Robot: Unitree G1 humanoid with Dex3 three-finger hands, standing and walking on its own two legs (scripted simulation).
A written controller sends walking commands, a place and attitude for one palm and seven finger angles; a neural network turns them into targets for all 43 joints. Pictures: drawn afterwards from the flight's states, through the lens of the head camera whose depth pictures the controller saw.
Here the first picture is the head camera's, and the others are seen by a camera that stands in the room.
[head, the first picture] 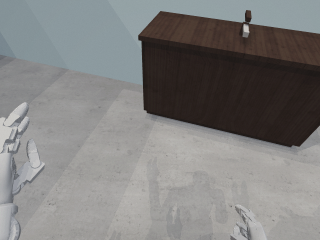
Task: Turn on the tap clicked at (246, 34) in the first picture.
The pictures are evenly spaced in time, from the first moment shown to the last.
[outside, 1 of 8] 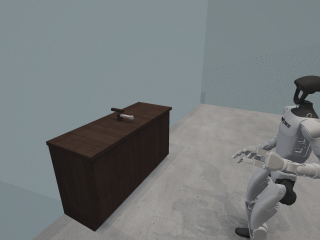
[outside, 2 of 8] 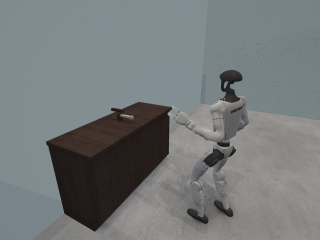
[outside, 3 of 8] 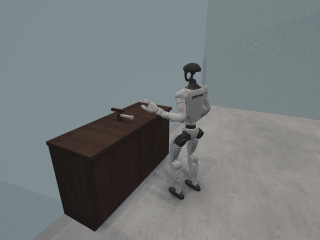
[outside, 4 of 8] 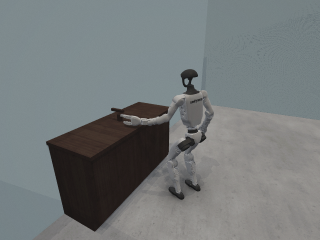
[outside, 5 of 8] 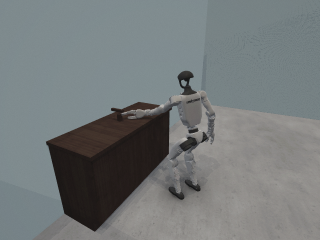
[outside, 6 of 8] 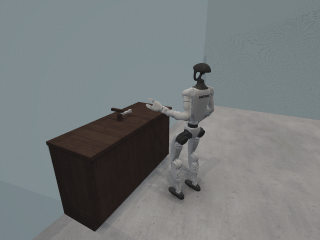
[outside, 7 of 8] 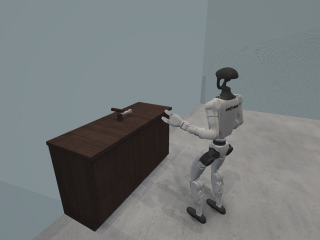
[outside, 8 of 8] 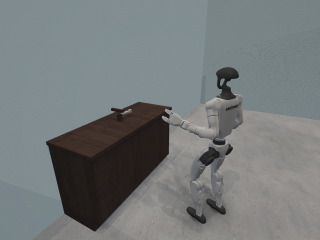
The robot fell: no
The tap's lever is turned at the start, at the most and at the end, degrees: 0 83 83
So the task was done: yes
